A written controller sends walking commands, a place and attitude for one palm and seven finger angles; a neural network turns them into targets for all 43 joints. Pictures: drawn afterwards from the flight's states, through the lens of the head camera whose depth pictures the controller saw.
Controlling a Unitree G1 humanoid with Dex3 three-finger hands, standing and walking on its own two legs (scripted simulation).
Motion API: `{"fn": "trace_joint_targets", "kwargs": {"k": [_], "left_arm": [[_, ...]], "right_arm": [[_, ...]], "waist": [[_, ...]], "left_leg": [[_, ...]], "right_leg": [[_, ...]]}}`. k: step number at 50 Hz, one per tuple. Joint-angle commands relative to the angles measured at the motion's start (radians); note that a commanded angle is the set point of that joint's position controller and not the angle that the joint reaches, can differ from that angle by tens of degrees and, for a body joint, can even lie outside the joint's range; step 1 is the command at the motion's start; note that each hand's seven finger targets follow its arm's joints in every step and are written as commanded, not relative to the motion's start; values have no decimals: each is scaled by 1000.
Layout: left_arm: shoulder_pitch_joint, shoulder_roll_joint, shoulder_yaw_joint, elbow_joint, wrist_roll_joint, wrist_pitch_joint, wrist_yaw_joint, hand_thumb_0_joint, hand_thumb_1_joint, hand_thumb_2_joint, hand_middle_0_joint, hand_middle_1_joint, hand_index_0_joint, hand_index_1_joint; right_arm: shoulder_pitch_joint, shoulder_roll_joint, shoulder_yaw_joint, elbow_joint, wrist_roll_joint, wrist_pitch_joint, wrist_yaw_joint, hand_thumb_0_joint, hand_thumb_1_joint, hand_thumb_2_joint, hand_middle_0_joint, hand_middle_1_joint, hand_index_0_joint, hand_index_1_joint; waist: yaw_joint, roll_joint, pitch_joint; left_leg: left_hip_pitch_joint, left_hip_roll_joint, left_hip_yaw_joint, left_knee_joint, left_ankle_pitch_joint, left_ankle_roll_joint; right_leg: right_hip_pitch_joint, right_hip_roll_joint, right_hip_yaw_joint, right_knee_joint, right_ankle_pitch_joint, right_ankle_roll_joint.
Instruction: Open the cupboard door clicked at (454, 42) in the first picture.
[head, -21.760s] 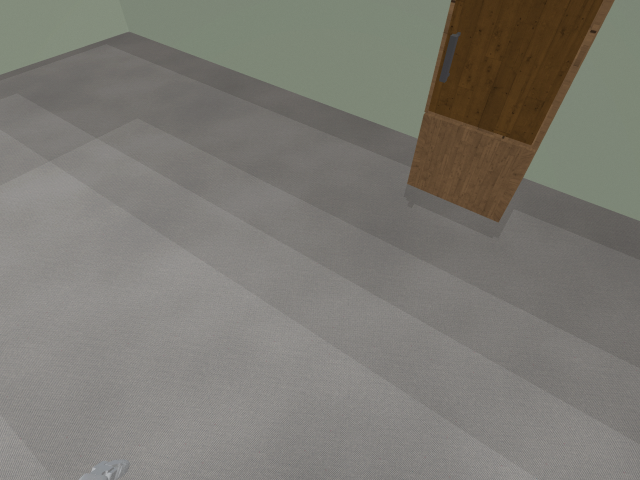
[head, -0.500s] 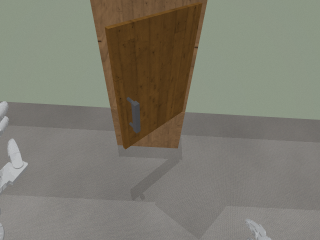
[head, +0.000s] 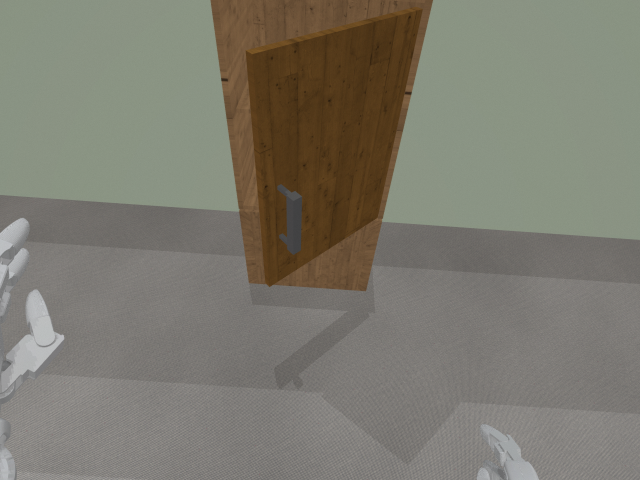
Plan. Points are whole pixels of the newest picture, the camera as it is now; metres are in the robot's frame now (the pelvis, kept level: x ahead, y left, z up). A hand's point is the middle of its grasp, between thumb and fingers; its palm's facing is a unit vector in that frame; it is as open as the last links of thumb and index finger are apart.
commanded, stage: stop stepping back and stand still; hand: left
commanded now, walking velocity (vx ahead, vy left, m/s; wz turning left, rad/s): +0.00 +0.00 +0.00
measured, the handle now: (288, 219) +0.66 +0.11 -0.11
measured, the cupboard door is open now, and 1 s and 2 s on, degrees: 45 45 45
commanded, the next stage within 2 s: let the arm hang, fingers relaxed in 0.14 s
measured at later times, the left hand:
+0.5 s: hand out of the picture +0.09 +0.19 -0.16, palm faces -0.05 -0.97 -0.24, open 7.4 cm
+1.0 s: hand out of the picture +0.02 +0.21 -0.16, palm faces +0.02 -0.95 -0.32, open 7.3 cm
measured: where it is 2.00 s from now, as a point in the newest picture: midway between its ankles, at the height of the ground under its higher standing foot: outside the picture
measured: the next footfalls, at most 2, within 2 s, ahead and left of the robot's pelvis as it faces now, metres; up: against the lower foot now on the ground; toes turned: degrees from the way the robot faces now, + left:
none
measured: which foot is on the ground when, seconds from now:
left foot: down 0.00-1.00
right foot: down 0.00-1.00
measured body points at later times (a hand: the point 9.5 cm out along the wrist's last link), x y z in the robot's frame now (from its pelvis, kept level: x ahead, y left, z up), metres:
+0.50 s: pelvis +0.00 +0.00 -0.01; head +0.03 +0.00 +0.44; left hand +0.10 +0.24 -0.14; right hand +0.11 -0.27 -0.14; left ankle +0.06 +0.10 -0.74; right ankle +0.01 -0.11 -0.74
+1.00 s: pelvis +0.01 -0.02 +0.00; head +0.02 -0.04 +0.45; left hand +0.02 +0.26 -0.14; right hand +0.04 -0.27 -0.16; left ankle +0.06 +0.10 -0.74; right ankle +0.01 -0.11 -0.74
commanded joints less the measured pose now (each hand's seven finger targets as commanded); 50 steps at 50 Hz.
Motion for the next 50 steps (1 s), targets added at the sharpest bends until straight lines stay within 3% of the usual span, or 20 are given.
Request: {"fn": "trace_joint_targets", "kwargs": {"k": [1, 2, 7, 11, 12, 13, 14, 15, 16, 18, 20, 21, 22, 25, 30, 39, 45, 50], "left_arm": [[-3, 207, 142, -250, 3, -87, 20, 0, 900, 900, -200, -300, -200, -300], [27, 217, 156, -248, 1, -89, 19, 0, 900, 900, -200, -300, -200, -300], [66, 196, 150, -182, -17, -92, 11, 0, 900, 900, -200, -300, -200, -300], [22, 195, 134, -188, -18, -93, 7, 0, 900, 900, -200, -300, -200, -300], [-78, -4, -303, 564, 32, 9, -114, 0, 900, 900, -200, -300, -200, -300], [-85, 20, -246, 593, 54, 115, -143, 0, 900, 900, -200, -300, -200, -300], [-80, 24, -239, 579, 56, 147, -147, 0, 900, 900, -200, -300, -200, -300], [-93, 15, -245, 619, 57, 151, -148, 0, 900, 900, -200, -300, -200, -300], [-108, 26, -250, 669, 60, 150, -147, 0, 900, 900, -200, -300, -200, -300], [-133, 51, -263, 784, 64, 145, -148, 0, 900, 900, -200, -300, -200, -300], [-191, 81, -272, 905, 65, 141, -148, 0, 900, 900, -200, -300, -200, -300], [-220, 87, -282, 961, 62, 142, -146, 0, 900, 900, -200, -300, -200, -300], [-243, 92, -292, 1010, 59, 143, -144, 0, 900, 900, -200, -300, -200, -300], [-255, 57, -324, 1153, 46, 152, -138, 0, 900, 900, -200, -300, -200, -300], [-215, 27, -330, 1336, 39, 151, -137, 0, 900, 900, -200, -300, -200, -300], [-229, 22, -341, 1486, 34, 144, -133, 0, 900, 900, -200, -300, -200, -300], [-245, 31, -338, 1513, 34, 145, -129, 0, 900, 900, -200, -300, -200, -300], [-260, 32, -336, 1517, 32, 141, -125, 0, 900, 900, -200, -300, -200, -300]], "right_arm": [[-138, -117, -51, -179, -4, -70, -6, 0, -900, -900, 200, 300, 200, 300], [-137, -119, -55, -179, -7, -72, -3, 0, -900, -900, 200, 300, 200, 300], [-133, -117, -61, -164, -8, -61, 5, 0, -900, -900, 200, 300, 200, 300], [-131, -124, -60, -157, -3, -58, 4, 0, -900, -900, 200, 300, 200, 300], [-171, -226, -96, 103, 13, -122, 93, 0, -900, -900, 200, 300, 200, 300], [-88, -257, -110, 119, 6, -17, 98, 0, -900, -900, 200, 300, 200, 300], [-72, -249, -107, 89, 9, 18, 93, 0, -900, -900, 200, 300, 200, 300], [-90, -246, -99, 91, 1, 34, 90, 0, -900, -900, 200, 300, 200, 300], [-107, -243, -88, 87, -5, 50, 87, 0, -900, -900, 200, 300, 200, 300], [-132, -245, -79, 100, -14, 67, 89, 0, -900, -900, 200, 300, 200, 300], [-136, -241, -80, 127, -14, 85, 92, 0, -900, -900, 200, 300, 200, 300], [-135, -234, -78, 145, -14, 94, 93, 0, -900, -900, 200, 300, 200, 300], [-136, -228, -75, 158, -15, 105, 93, 0, -900, -900, 200, 300, 200, 300], [-130, -187, -57, 219, -20, 125, 90, 0, -900, -900, 200, 300, 200, 300], [-98, -161, -56, 298, -17, 139, 77, 0, -900, -900, 200, 300, 200, 300], [-30, -166, -64, 400, -10, 145, 66, 0, -900, -900, 200, 300, 200, 300], [-25, -160, -63, 432, -12, 145, 67, 0, -900, -900, 200, 300, 200, 300], [-28, -149, -59, 445, -14, 141, 69, 0, -900, -900, 200, 300, 200, 300]], "waist": [[2, 156, -41], [1, 161, -48], [-8, 56, -31], [-10, 83, -56], [-57, 98, 8], [-39, 85, -54], [-37, 93, -53], [-26, 90, -82], [-14, 33, -80], [5, -77, -119], [-2, -141, -122], [-10, -142, -118], [-17, -102, -99], [-18, 98, -51], [-10, 189, -29], [-21, 26, 41], [-16, -1, 65], [-14, -19, 53]], "left_leg": [[-70, 85, -143, -202, -342, 4], [-68, 79, -136, -192, -326, 0], [7, 50, -89, -80, -163, -19], [54, 55, -89, -80, -77, -17], [-6, 98, -128, 69, 197, -15], [31, 121, -141, 51, 283, -2], [33, 136, -152, 52, 301, 16], [-28, 160, -188, 27, 254, 47], [-67, 164, -217, 4, 229, 68], [-55, 142, -211, 16, 188, 64], [-23, 96, -167, 50, 118, 42], [5, 77, -150, 64, 100, 32], [25, 65, -139, 68, 90, 23], [42, 72, -141, 10, 47, 14], [35, 78, -149, -41, -77, 12], [86, 91, -135, -46, -48, 11], [79, 89, -126, -58, -45, 11], [83, 90, -119, -60, 13, 9]], "right_leg": [[34, -1, 53, -52, -90, 12], [35, -4, 54, -63, -90, 8], [-65, -40, 90, -158, -95, -6], [-66, -28, 76, -133, -28, 2], [-216, -69, 13, 39, 49, -20], [-182, -92, 73, 39, 40, -25], [-183, -64, 53, 85, -16, -24], [-151, -50, 49, 149, -77, -24], [-104, -40, 61, 172, -82, -27], [-45, -57, 81, 124, -35, -37], [-53, -109, 128, 55, 38, -57], [-70, -131, 143, 32, 54, -67], [-93, -142, 155, 14, 49, -74], [-102, -124, 144, -7, -22, -63], [-63, -114, 137, -66, -84, -65], [-98, -123, 124, -137, -108, -71], [-91, -125, 126, -150, -125, -68], [-60, -131, 123, -147, -65, -60]]}}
